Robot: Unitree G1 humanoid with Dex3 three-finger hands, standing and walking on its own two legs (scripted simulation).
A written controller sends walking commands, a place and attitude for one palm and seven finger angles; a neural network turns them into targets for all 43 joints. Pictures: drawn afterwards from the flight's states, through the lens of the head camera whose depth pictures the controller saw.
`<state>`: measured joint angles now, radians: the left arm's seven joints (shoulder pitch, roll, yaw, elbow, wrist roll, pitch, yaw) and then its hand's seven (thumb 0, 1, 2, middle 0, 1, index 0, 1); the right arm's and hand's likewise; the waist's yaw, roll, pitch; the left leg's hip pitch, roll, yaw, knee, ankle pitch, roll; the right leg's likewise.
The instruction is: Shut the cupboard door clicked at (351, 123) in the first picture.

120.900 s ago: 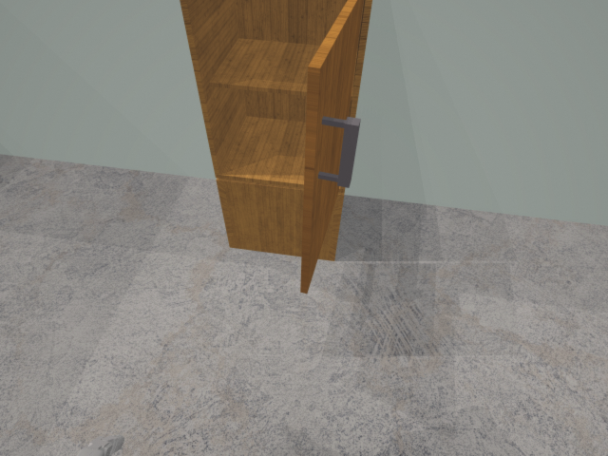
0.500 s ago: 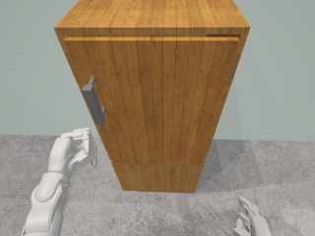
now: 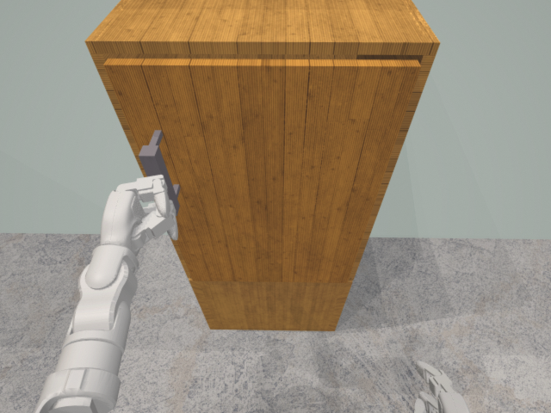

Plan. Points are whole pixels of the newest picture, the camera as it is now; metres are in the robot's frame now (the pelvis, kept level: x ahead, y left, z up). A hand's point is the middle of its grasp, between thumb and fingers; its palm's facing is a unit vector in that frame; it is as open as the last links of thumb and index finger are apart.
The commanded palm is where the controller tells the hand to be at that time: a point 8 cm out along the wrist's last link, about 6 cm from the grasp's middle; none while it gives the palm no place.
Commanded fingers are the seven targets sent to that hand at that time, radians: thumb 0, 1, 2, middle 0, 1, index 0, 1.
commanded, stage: bring the fist close to the handle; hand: left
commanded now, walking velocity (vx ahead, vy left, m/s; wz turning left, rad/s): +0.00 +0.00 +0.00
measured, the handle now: (164, 174) +0.45 +0.20 +0.10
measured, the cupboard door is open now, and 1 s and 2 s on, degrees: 0 0 0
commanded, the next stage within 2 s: push the door shut along its arc in 0.46 s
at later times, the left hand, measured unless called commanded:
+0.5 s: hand (175, 222) +0.35 +0.16 +0.10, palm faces +0.01 -1.00 -0.02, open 3.1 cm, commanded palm +0.33 +0.21 +0.10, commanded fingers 0.00 0.90 0.90 -1.30 -1.50 -1.30 -1.50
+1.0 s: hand (175, 205) +0.38 +0.17 +0.11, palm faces -0.11 -0.99 -0.04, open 3.2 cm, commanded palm +0.38 +0.21 +0.10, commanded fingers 0.00 0.90 0.90 -1.30 -1.50 -1.30 -1.50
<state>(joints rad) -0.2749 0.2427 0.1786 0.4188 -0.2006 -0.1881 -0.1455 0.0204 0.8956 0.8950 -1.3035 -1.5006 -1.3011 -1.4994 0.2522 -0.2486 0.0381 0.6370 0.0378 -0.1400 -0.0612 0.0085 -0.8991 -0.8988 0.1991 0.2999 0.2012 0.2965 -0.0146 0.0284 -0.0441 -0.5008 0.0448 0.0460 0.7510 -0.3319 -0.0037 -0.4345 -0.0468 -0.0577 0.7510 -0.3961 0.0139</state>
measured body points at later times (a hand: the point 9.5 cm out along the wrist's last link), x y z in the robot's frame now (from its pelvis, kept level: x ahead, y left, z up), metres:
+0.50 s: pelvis -0.01 +0.00 +0.00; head +0.01 -0.02 +0.45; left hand +0.35 +0.22 +0.10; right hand +0.13 -0.25 -0.10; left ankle +0.03 +0.12 -0.71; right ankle -0.01 -0.13 -0.71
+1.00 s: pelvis -0.02 +0.00 -0.01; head +0.01 -0.01 +0.44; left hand +0.38 +0.22 +0.11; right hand +0.09 -0.27 -0.12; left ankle +0.03 +0.12 -0.71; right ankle -0.01 -0.13 -0.71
